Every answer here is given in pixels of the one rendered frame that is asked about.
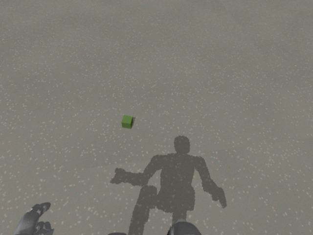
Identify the left robot hand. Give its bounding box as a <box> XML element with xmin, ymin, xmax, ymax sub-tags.
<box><xmin>13</xmin><ymin>202</ymin><xmax>54</xmax><ymax>235</ymax></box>

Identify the cube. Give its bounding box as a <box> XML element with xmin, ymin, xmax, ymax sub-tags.
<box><xmin>121</xmin><ymin>115</ymin><xmax>133</xmax><ymax>129</ymax></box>

